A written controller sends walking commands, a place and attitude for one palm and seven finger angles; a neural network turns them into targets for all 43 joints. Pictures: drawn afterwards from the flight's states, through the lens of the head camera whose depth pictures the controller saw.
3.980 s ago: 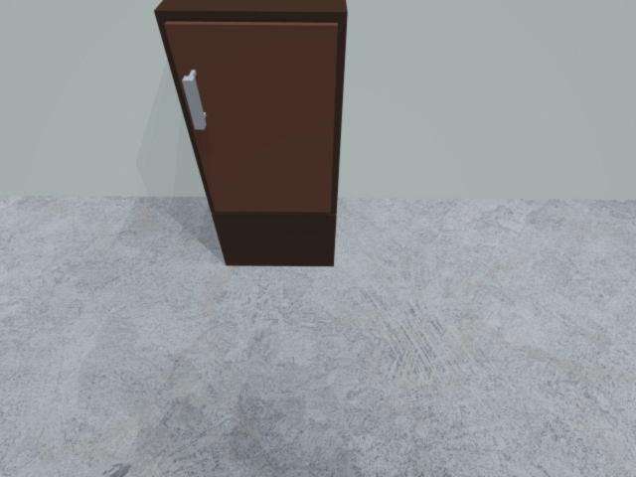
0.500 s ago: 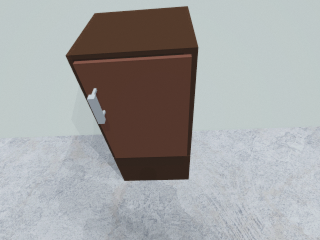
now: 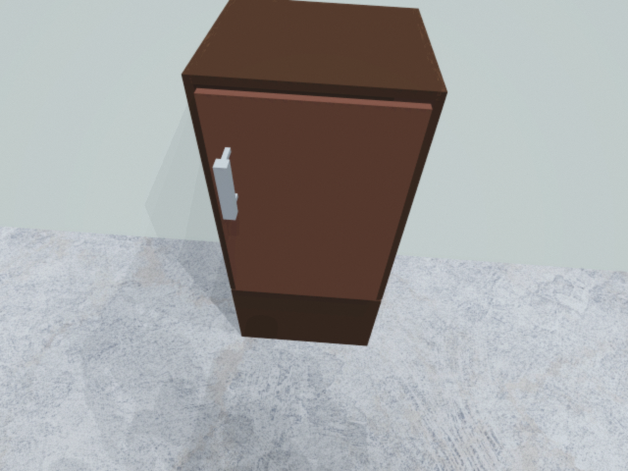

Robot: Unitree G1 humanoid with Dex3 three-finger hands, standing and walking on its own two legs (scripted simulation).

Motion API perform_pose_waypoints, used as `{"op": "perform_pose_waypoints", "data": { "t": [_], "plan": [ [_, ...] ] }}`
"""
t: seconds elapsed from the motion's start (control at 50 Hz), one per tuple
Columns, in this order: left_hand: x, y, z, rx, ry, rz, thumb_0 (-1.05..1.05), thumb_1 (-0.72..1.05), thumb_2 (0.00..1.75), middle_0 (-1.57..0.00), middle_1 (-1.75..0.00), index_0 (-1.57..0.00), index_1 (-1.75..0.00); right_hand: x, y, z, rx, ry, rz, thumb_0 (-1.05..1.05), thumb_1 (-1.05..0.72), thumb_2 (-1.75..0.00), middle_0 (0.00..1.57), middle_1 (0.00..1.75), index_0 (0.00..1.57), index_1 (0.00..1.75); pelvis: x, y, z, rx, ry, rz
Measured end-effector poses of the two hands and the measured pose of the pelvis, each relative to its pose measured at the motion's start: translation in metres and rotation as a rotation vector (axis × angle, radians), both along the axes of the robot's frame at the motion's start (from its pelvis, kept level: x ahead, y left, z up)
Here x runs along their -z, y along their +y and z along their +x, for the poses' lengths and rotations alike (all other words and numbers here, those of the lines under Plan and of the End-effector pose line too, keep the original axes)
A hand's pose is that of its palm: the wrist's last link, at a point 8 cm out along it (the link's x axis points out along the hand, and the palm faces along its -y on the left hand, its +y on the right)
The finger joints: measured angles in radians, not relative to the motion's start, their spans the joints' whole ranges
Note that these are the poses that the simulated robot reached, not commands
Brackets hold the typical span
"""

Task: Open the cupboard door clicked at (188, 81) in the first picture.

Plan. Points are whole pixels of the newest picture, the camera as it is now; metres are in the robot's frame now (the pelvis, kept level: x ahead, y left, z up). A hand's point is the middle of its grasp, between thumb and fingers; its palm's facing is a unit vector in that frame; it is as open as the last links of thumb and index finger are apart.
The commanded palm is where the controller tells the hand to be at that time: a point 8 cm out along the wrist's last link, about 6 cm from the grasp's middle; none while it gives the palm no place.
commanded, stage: come to a stop and stand still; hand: left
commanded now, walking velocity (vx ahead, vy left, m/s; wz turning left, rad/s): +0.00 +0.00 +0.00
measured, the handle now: (228, 183) +0.60 +0.22 -0.02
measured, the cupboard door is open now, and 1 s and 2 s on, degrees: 0 0 0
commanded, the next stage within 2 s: look again from close up in 0.24 s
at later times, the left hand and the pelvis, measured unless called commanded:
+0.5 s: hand out of the picture -0.01 +0.19 -0.17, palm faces +0.00 -0.98 -0.21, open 7.4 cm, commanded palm none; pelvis -0.01 +0.01 +0.00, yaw +0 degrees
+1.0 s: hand out of the picture +0.01 +0.16 -0.17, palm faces +0.01 -0.98 -0.22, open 7.3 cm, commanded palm none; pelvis +0.01 -0.01 +0.00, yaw +0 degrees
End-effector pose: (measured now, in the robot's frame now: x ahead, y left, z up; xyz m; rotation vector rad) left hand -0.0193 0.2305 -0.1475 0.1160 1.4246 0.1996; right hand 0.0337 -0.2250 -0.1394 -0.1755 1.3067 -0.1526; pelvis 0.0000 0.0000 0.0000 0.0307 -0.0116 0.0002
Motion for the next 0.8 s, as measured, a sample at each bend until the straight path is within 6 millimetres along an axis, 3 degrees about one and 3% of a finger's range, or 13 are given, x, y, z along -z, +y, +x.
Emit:
{"op": "perform_pose_waypoints", "data": {
  "t": [0.14, 0.36, 0.44, 0.64, 0.8],
  "plan": [
    [-0.006, -0.01, 0.007, 0.032, -0.015, -0.026, 0.01, 0.91, 0.9, -0.2, -0.3, -0.2, -0.3, 0.001, 0.005, -0.008, 0.026, 0.005, 0.013, 0.01, -0.94, -0.9, 0.2, 0.3, 0.2, 0.3, -0.005, 0.008, -0.001, 0.003, -0.017, -0.025],
    [-0.007, -0.005, 0.01, 0.052, -0.021, -0.012, 0.01, 0.92, 0.9, -0.2, -0.3, -0.2, -0.3, 0.001, 0.019, -0.054, 0.045, 0.115, 0.042, 0.0, -0.91, -0.9, 0.2, 0.3, 0.19, 0.3, -0.007, 0.009, -0.004, 0.002, -0.01, -0.031],
    [-0.005, -0.001, 0.008, 0.078, -0.027, 0.002, 0.01, 0.91, 0.9, -0.2, -0.3, -0.2, -0.3, 0.008, 0.023, -0.061, 0.041, 0.103, 0.062, 0.01, -0.91, -0.9, 0.2, 0.3, 0.19, 0.3, -0.001, 0.012, -0.008, -0.002, 0.0, -0.033],
    [-0.014, 0.005, 0.015, 0.072, -0.043, 0.037, 0.0, 0.91, 0.9, -0.2, -0.3, -0.2, -0.3, 0.019, 0.034, -0.051, 0.024, 0.067, 0.113, 0.01, -0.91, -0.9, 0.2, 0.3, 0.19, 0.3, 0.0, 0.011, -0.001, 0.001, -0.011, -0.019],
    [-0.015, -0.006, 0.023, 0.07, -0.044, 0.035, 0.01, 0.92, 0.9, -0.2, -0.3, -0.2, -0.3, 0.018, 0.021, -0.041, 0.023, 0.065, 0.099, 0.01, -0.91, -0.9, 0.2, 0.3, 0.19, 0.3, -0.001, 0.003, 0.004, 0.008, -0.01, -0.012]
  ]
}}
